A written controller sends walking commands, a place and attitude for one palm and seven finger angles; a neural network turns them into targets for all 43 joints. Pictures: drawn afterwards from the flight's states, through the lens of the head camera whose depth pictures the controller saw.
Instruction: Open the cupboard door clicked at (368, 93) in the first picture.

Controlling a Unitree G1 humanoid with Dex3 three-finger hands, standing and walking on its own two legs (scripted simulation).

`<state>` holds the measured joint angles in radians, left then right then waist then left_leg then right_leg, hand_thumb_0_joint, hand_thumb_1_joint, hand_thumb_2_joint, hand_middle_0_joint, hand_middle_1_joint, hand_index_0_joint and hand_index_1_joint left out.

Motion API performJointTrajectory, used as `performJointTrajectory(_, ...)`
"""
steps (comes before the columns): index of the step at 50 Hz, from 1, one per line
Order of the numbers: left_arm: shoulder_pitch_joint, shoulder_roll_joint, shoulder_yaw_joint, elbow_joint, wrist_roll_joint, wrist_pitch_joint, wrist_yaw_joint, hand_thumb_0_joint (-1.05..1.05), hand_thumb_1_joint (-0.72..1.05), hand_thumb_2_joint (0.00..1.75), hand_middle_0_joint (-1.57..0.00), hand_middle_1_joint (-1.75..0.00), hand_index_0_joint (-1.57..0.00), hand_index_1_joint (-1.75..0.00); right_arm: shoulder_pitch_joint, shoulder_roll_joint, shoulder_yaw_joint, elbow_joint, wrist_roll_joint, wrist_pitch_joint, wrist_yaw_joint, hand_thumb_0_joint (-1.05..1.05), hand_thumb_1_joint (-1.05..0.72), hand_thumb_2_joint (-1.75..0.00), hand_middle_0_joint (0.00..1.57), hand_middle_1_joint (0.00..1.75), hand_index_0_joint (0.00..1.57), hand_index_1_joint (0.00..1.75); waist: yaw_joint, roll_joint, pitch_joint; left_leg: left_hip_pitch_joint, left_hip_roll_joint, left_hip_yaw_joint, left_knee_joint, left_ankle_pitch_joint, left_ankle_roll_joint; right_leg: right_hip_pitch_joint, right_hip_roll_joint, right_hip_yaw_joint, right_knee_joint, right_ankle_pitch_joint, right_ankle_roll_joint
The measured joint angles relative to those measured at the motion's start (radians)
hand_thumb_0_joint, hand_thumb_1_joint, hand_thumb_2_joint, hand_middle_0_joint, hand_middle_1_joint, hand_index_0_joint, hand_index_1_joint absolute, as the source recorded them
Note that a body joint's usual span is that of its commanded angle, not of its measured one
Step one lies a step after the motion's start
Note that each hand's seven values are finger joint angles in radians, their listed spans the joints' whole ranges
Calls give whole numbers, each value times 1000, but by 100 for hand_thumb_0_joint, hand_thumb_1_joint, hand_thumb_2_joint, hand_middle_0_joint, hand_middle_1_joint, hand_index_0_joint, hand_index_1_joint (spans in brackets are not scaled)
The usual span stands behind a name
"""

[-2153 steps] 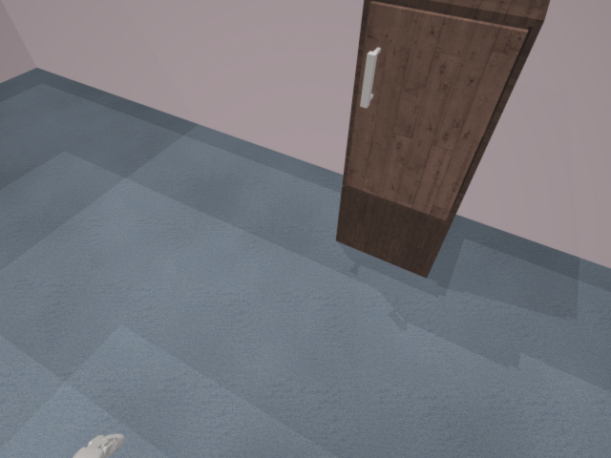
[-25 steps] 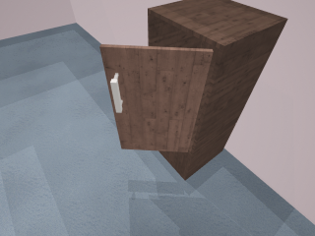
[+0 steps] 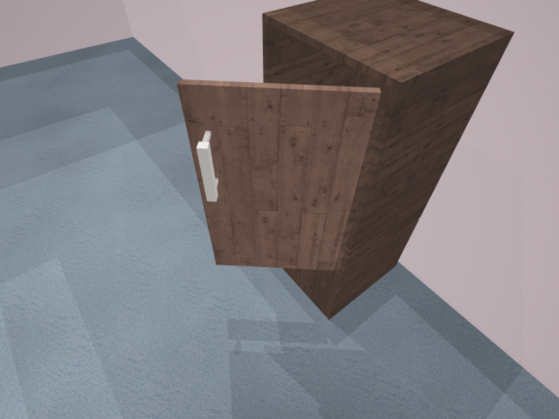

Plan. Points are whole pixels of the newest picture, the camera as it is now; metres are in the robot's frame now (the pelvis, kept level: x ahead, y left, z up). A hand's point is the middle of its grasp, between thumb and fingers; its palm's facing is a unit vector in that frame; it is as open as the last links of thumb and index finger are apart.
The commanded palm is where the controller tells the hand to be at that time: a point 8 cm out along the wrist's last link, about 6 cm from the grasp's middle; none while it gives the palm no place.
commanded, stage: look again from close up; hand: left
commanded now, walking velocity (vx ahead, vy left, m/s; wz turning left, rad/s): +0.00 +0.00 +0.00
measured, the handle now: (209, 167) +0.58 +0.19 +0.00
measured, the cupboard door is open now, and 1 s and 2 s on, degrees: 50 50 50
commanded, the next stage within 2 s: raise the hand with hooked fingers in 0.08 s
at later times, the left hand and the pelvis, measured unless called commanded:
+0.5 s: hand (188, 338) +0.22 +0.15 +0.01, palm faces +0.07 -1.00 +0.02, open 7.9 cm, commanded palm +0.13 +0.22 -0.05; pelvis +0.01 -0.02 -0.04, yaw +2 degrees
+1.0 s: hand (160, 338) +0.24 +0.20 -0.04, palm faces +0.00 -1.00 -0.03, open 10.9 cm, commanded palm +0.19 +0.26 -0.03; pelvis +0.02 -0.03 -0.08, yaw +3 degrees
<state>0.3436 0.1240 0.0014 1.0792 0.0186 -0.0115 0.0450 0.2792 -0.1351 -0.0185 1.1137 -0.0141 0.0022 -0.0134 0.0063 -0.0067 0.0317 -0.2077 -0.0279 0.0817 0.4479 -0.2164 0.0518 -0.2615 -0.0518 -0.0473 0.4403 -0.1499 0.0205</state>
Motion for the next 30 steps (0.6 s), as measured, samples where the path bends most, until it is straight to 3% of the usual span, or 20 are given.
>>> performJointTrajectory(10, -12, -4, -6, 10, 0, -7, 8, 1, 91, 90, -20, -30, -20, -30, 3, 2, 7, 8, 2, -2, -2, 0, -91, -90, 20, 30, 20, 30, 0, 3, 0, 12, 6, 2, 0, -7, -4, 14, 6, 2, -8, -3, -1)
performJointTrajectory(11, 34, 0, -6, -147, -44, 62, 12, 1, 92, 90, -20, -30, -21, -30, 22, -3, 20, -40, 10, -8, -9, 1, -92, -90, 20, 30, 20, 30, -5, 2, 9, 8, 6, 0, 16, -15, -4, 11, 5, 0, 8, -10, -1)
performJointTrajectory(12, 92, 17, 2, -329, -69, 109, 38, 3, 94, 90, -20, -31, -21, -30, 51, -11, 34, -87, 21, -49, -26, 1, -92, -90, 20, 30, 20, 30, -2, -5, 10, 10, 2, 2, 24, -22, -5, 2, 2, 4, 36, -28, -11)
performJointTrajectory(15, 168, 69, 14, -680, -135, 41, 111, 5, 96, 89, -21, -32, -21, -32, 108, -45, 38, -180, 54, -188, -49, 2, -93, -90, 20, 30, 20, 30, -13, -2, -37, -17, -16, -15, 58, -41, -6, -32, -6, 10, 106, -78, -26)
performJointTrajectory(17, 146, 74, 16, -835, -167, -9, 119, 5, 93, 88, -20, -33, -21, -33, 106, -80, 32, -241, 63, -243, -55, 2, -93, -90, 20, 30, 20, 30, -28, 24, -57, -49, -19, -35, 104, -60, -5, -49, -7, 1, 137, -99, -17)
performJointTrajectory(19, 88, 64, 20, -914, -173, -104, 97, 5, 90, 87, -20, -35, -21, -35, 74, -113, 21, -301, 53, -280, -50, 2, -92, -90, 20, 30, 20, 30, -46, 48, -78, -107, -19, -48, 167, -85, -7, -94, -5, -5, 183, -121, -15)
performJointTrajectory(22, 9, 37, 48, -946, -201, -297, -13, 3, 83, 85, -20, -38, -21, -38, 5, -126, -6, -392, 30, -301, -23, 2, -92, -90, 20, 30, 20, 30, -50, 32, -127, -237, -12, -37, 282, -131, -15, -232, 1, 11, 303, -164, -20)
performJointTrajectory(25, 7, 21, 80, -939, -235, -469, -192, 2, 75, 82, -21, -42, -21, -42, -59, -119, -31, -495, 19, -285, 16, 1, -91, -90, 20, 30, 20, 30, -45, -13, -136, -342, 7, -28, 404, -188, -22, -345, 17, 21, 424, -209, -29)
performJointTrajectory(27, 40, 29, 99, -919, -234, -525, -282, 1, 70, 80, -21, -45, -22, -45, -89, -121, -43, -564, 20, -268, 29, 1, -91, -90, 20, 30, 20, 30, -40, -36, -135, -406, 17, -33, 480, -225, -28, -407, 24, 15, 497, -246, -38)
performJointTrajectory(30, 122, 55, 128, -910, -240, -509, -329, 1, 62, 77, -22, -49, -23, -49, -118, -132, -60, -642, 24, -243, 27, 1, -91, -90, 20, 30, 20, 30, -12, -61, -134, -498, 26, -46, 579, -272, -41, -495, 30, 2, 591, -293, -49)
